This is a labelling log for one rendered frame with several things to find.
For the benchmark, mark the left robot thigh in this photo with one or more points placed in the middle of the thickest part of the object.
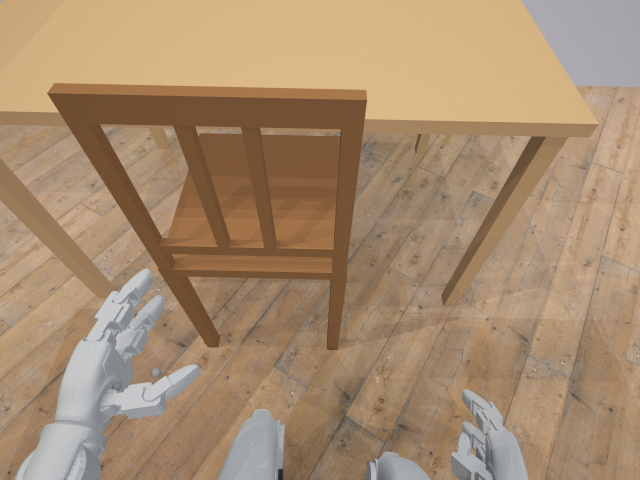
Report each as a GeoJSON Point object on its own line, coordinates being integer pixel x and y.
{"type": "Point", "coordinates": [256, 452]}

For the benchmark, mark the robot left forearm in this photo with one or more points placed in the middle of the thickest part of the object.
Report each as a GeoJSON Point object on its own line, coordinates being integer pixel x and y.
{"type": "Point", "coordinates": [67, 450]}

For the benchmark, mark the chair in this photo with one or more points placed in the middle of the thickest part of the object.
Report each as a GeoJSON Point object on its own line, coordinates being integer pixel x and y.
{"type": "Point", "coordinates": [252, 205]}

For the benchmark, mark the right robot thigh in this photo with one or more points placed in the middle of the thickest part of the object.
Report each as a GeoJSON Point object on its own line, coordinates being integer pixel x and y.
{"type": "Point", "coordinates": [394, 468]}

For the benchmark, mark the robot thigh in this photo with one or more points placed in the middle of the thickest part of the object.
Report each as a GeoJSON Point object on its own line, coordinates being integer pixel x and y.
{"type": "Point", "coordinates": [394, 468]}
{"type": "Point", "coordinates": [256, 452]}

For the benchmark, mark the right robot hand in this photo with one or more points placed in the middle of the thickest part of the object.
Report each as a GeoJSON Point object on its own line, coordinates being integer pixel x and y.
{"type": "Point", "coordinates": [498, 455]}

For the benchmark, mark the table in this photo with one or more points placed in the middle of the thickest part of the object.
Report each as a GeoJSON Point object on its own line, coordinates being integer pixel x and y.
{"type": "Point", "coordinates": [457, 67]}

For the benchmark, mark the left robot hand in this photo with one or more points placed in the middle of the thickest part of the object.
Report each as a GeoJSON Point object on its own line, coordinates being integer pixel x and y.
{"type": "Point", "coordinates": [86, 393]}

